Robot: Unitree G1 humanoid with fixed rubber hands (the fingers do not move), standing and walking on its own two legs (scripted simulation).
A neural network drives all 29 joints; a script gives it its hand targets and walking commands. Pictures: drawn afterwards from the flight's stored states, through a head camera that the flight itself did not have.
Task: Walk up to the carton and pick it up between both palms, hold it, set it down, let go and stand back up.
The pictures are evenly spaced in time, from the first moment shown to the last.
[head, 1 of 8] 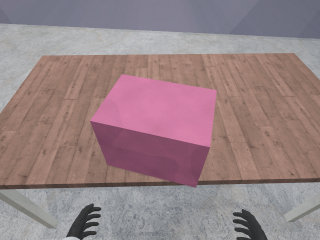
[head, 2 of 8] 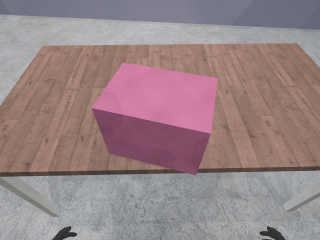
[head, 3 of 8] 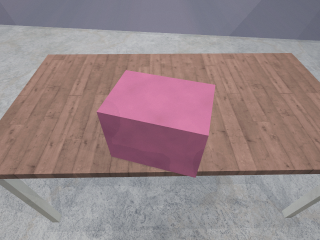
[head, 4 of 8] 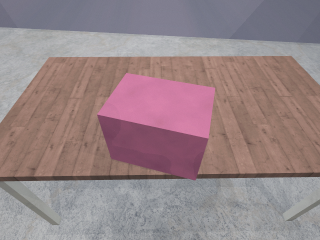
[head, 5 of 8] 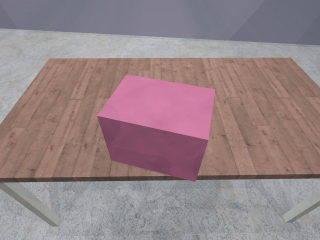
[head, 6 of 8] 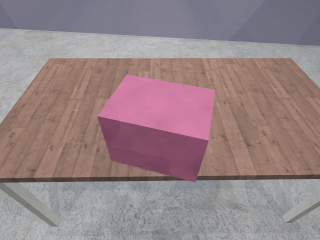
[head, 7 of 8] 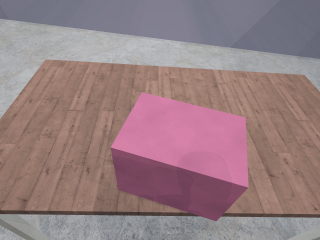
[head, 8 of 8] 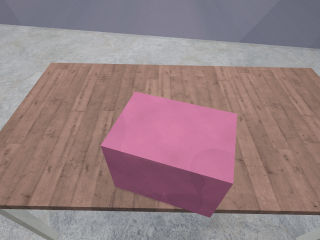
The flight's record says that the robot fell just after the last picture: no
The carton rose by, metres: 0.00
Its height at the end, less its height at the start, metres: +0.00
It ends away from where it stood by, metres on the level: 0.00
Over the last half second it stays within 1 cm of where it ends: yes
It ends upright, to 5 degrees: yes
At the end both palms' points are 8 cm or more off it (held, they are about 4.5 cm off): yes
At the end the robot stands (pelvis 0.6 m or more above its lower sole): yes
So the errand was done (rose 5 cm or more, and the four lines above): no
